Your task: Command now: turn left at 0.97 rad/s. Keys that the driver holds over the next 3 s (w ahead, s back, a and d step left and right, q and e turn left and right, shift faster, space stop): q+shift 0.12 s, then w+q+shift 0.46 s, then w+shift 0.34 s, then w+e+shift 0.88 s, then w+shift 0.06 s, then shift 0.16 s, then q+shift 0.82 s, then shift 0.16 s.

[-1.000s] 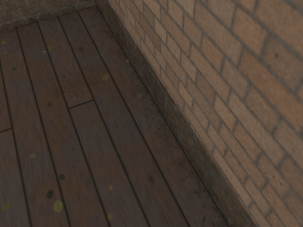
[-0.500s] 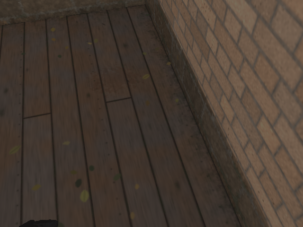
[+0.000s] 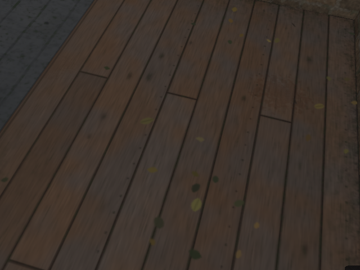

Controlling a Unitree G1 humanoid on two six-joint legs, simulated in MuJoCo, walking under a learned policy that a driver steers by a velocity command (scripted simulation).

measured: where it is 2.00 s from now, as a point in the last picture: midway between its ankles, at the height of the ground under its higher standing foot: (94, 197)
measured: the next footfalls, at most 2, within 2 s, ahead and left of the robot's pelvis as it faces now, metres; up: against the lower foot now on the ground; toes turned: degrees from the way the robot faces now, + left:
right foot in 0.50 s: +0.22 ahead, -0.06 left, +0.00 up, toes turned +32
left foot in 0.94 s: +0.36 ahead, +0.35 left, +0.00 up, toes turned +41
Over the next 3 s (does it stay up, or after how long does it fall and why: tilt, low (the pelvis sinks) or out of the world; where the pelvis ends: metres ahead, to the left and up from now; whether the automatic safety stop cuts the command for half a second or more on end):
stays up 0.85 0.30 0.01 its command is cut before an obstacle after 0.8 s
